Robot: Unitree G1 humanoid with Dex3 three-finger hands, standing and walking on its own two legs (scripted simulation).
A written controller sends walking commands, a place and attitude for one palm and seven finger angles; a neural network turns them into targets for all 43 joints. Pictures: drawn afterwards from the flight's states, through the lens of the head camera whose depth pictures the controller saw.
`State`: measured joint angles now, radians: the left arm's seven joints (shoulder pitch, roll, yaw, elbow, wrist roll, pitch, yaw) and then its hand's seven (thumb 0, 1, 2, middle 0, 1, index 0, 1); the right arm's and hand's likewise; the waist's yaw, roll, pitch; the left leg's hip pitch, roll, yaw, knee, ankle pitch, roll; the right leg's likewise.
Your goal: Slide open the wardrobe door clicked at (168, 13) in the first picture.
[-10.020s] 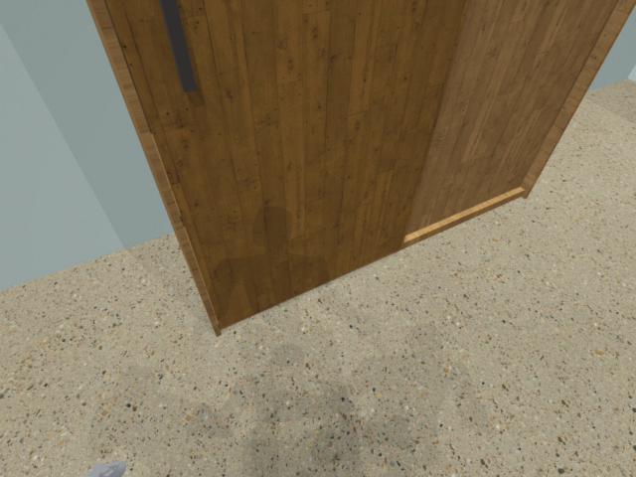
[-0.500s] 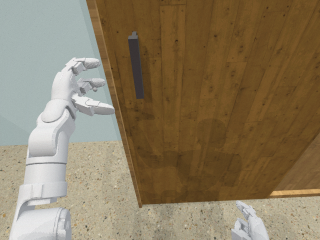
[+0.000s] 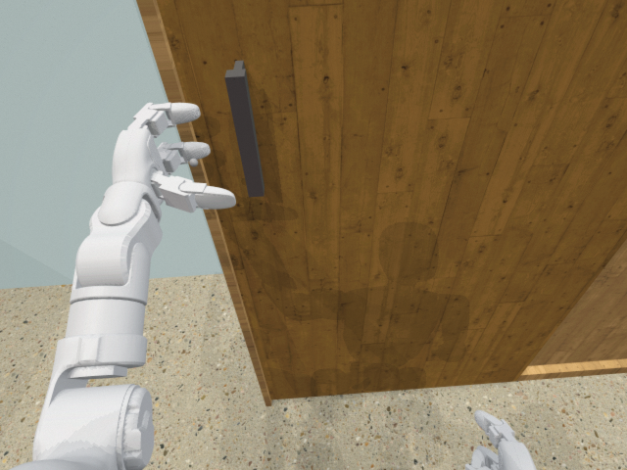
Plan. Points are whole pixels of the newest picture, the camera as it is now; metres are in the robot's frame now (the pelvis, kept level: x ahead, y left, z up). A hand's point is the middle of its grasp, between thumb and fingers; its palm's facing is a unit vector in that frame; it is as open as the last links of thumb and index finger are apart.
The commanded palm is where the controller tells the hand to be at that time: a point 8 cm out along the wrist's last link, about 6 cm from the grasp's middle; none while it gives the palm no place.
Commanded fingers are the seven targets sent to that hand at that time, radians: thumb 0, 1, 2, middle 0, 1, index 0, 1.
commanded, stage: move the hooked fingers beside the handle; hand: left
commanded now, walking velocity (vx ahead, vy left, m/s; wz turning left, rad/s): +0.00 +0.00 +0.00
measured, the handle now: (248, 131) +0.48 +0.12 +0.22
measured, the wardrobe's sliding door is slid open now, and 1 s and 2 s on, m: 0.00 0.00 0.00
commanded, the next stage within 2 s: none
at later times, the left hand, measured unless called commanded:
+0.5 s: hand (193, 172) +0.40 +0.17 +0.22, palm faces +0.13 -0.99 +0.00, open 14.0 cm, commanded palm +0.36 +0.22 +0.22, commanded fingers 0.00 -0.50 0.30 -0.30 -1.20 -0.30 -1.20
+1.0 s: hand (194, 165) +0.39 +0.17 +0.23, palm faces +0.15 -0.99 +0.01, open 14.0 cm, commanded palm +0.37 +0.21 +0.23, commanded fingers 0.00 -0.50 0.30 -0.30 -1.20 -0.30 -1.20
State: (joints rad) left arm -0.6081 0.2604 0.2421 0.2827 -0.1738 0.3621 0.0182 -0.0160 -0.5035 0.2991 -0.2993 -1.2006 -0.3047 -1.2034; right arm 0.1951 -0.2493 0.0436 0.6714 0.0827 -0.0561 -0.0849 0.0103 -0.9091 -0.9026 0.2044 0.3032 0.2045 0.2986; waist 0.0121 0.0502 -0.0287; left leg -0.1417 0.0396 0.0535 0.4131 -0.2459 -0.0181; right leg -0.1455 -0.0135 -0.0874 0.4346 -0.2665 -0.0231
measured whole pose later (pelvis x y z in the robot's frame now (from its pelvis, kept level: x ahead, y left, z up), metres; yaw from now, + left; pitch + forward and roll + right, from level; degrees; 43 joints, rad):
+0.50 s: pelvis +0.00 +0.01 +0.00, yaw +0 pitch -2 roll +0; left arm -0.61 0.25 0.22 0.32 -0.17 0.39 0.01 -0.01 -0.50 0.30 -0.30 -1.20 -0.30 -1.20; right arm 0.21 -0.25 0.04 0.67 0.09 -0.02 -0.08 0.01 -0.91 -0.90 0.20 0.30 0.20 0.30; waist 0.02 0.05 -0.04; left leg -0.14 0.03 0.06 0.42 -0.25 -0.01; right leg -0.14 -0.02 -0.08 0.42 -0.26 -0.01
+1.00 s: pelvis -0.01 +0.01 +0.00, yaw -1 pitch -2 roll +0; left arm -0.63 0.23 0.22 0.33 -0.15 0.29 0.05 -0.02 -0.50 0.30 -0.30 -1.20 -0.30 -1.20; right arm 0.23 -0.23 0.05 0.67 0.07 -0.03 -0.08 0.01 -0.91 -0.90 0.21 0.30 0.21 0.30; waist 0.01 0.04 -0.02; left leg -0.14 0.03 0.07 0.40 -0.23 0.00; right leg -0.14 -0.02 -0.07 0.40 -0.23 -0.01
